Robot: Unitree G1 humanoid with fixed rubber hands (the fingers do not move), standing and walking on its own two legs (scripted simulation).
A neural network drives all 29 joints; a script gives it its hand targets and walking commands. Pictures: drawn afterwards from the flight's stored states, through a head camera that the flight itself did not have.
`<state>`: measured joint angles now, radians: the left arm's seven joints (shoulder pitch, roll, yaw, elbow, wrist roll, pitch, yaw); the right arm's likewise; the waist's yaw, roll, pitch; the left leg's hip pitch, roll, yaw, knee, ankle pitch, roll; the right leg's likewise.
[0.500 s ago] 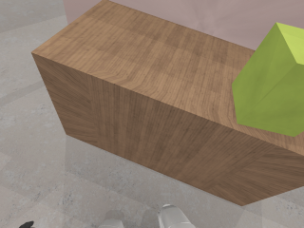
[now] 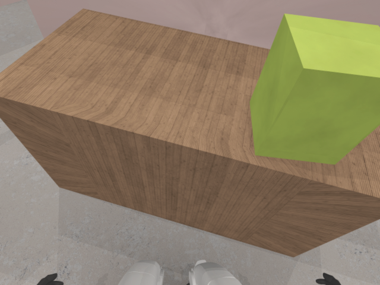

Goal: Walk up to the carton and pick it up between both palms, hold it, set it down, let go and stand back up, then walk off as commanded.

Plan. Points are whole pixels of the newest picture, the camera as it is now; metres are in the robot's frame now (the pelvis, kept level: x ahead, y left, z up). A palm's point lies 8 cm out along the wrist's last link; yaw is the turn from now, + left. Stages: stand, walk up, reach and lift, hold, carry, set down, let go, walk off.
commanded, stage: walk up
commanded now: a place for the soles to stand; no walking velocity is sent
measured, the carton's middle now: (311, 95) +0.55 -0.28 +0.09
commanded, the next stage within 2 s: none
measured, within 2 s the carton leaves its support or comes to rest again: neither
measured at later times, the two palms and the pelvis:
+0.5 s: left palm out of the picture +0.00 +0.31 -0.11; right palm out of the picture +0.01 -0.34 -0.05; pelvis -0.08 -0.01 +0.01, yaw -4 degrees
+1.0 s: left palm out of the picture -0.16 +0.33 -0.05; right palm out of the picture -0.05 -0.34 -0.11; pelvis -0.14 -0.02 +0.00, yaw -5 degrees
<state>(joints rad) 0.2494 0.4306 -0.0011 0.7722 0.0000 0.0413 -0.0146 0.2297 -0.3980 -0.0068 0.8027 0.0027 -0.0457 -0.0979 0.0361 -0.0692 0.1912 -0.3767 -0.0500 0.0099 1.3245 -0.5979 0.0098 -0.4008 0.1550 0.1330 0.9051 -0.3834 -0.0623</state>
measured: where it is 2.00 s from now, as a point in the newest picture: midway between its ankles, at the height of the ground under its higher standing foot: outside the picture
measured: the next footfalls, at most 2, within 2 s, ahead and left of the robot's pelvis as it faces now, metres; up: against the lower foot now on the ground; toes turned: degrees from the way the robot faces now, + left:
left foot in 0.30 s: +0.06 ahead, +0.09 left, +0.00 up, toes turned -3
right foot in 0.70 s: -0.11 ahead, -0.18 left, +0.00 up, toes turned +3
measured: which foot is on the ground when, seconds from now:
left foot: up 0.00-0.28, down 0.30-0.70, up 0.72-1.00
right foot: down 0.00-0.34, up 0.36-0.68, down 0.70-1.00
